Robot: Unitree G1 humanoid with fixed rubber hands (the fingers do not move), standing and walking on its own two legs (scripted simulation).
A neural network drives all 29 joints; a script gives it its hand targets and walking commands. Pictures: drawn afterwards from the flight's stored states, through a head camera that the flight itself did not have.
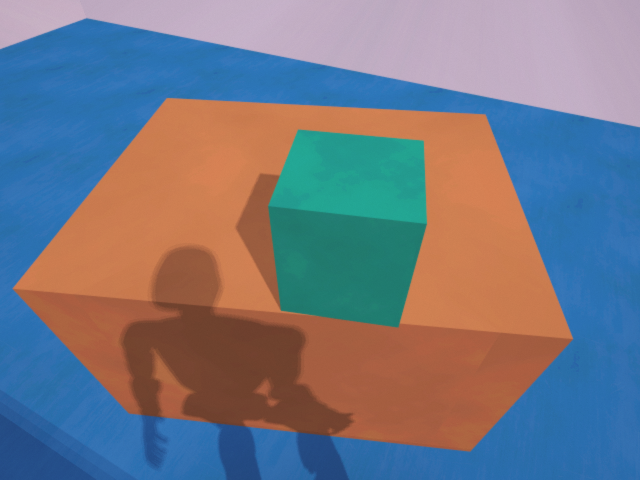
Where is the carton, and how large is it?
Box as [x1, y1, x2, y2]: [268, 129, 426, 326]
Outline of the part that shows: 298,129 268,205 281,310 398,326 426,225 423,141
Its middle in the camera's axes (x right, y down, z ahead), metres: +0.05 -0.01 +0.67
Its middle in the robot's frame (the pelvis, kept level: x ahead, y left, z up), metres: +0.53 -0.01 +0.00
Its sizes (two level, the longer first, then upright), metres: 0.210 0.200 0.250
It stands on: a pedestal, 0.63 m high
